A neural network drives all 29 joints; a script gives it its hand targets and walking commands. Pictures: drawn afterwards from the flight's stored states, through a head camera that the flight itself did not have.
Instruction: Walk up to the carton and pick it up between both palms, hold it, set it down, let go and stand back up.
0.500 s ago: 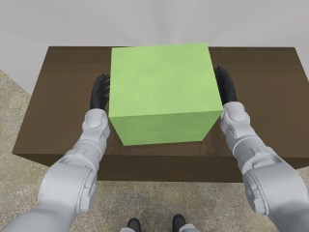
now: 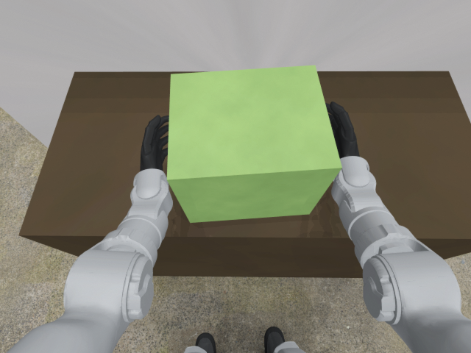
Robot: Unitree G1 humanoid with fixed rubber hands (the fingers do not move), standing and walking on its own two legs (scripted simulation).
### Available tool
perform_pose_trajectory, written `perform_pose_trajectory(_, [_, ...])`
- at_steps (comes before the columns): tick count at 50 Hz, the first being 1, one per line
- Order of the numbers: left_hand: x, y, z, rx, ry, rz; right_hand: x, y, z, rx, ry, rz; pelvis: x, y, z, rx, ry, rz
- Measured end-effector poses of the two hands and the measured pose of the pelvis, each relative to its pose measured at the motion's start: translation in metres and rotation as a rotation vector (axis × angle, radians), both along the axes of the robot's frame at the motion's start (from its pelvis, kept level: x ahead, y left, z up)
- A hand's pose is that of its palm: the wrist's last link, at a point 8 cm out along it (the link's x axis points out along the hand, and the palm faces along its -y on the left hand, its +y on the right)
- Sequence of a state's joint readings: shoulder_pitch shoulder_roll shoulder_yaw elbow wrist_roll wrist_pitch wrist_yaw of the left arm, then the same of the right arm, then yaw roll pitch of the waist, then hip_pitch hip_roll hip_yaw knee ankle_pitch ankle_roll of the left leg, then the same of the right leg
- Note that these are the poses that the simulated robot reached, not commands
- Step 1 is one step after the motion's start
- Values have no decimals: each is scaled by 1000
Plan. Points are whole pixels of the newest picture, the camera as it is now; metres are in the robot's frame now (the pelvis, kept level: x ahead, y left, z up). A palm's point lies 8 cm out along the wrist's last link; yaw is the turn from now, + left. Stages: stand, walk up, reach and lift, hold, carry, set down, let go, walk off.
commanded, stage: reach and lift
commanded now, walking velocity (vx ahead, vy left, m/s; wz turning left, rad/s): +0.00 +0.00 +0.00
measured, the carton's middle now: (246, 151) +0.47 +0.00 -0.01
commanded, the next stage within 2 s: none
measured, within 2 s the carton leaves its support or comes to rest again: neither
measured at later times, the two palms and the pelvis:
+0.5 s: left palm (154, 165) +0.44 +0.16 -0.01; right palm (342, 152) +0.45 -0.16 +0.01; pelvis +0.01 +0.00 +0.00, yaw +0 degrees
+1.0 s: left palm (155, 166) +0.44 +0.16 -0.01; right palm (343, 156) +0.44 -0.17 +0.01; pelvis +0.01 +0.00 +0.00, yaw +0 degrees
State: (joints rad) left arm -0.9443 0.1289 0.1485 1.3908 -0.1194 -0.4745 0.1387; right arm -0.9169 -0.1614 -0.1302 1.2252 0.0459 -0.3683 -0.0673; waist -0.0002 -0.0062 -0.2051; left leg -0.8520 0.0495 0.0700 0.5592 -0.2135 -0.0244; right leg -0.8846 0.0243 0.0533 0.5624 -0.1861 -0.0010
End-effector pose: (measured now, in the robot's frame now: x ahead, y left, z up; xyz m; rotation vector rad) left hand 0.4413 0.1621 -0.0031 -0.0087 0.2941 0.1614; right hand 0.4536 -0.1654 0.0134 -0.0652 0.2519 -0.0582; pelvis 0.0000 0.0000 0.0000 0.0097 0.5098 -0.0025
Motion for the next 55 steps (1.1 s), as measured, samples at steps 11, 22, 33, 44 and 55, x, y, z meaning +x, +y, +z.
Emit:
perform_pose_trajectory(11, [-2,0,-3,-12,-26,8,-1,0,-3,-14,-48,2,4,0,0,0,5,0])
perform_pose_trajectory(22, [-2,0,-5,-15,-44,6,-2,0,-5,-10,-70,2,6,1,0,-1,9,0])
perform_pose_trajectory(33, [-2,0,-5,-15,-46,6,-2,1,-6,-9,-75,0,7,1,0,-1,9,0])
perform_pose_trajectory(44, [-4,-1,-5,-14,-62,10,-4,0,-6,-9,-102,-4,7,1,0,-1,10,0])
perform_pose_trajectory(55, [-6,-3,-3,-15,-88,9,-12,-1,-6,-8,-151,-17,7,1,0,-1,10,0])
